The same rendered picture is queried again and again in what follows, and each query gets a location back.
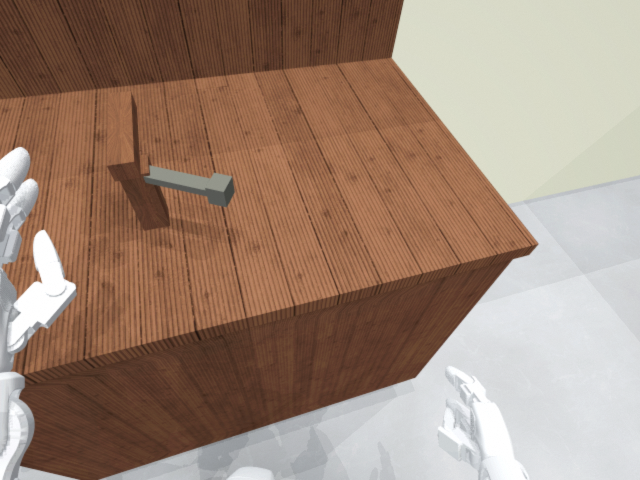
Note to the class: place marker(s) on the robot right forearm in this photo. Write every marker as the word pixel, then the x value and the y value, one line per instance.
pixel 502 468

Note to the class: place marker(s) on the tap lever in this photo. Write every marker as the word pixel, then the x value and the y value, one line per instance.
pixel 219 189

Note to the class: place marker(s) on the robot right hand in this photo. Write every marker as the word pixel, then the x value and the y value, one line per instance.
pixel 483 432

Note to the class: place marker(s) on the robot left hand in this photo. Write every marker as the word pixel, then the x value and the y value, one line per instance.
pixel 41 304

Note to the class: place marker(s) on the counter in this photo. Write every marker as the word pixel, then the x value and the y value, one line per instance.
pixel 359 236

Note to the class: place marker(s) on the robot left forearm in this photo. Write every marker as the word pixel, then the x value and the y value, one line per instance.
pixel 16 425

